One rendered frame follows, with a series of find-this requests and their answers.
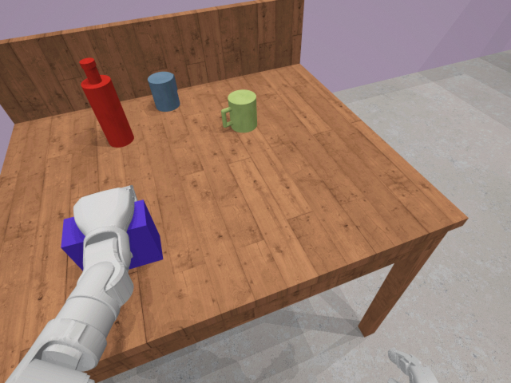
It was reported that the table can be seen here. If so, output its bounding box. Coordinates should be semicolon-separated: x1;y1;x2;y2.
0;0;468;383

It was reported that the sponge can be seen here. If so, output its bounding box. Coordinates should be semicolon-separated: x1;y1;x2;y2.
61;200;163;270

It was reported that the robot left upper arm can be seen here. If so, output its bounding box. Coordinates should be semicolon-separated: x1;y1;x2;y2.
15;358;95;383

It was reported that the left robot forearm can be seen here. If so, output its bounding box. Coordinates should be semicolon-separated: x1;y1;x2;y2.
5;227;133;383

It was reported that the robot right hand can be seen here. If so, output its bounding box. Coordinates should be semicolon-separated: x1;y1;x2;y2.
388;349;439;383

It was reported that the robot left hand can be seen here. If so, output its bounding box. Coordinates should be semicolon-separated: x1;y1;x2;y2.
73;185;138;258

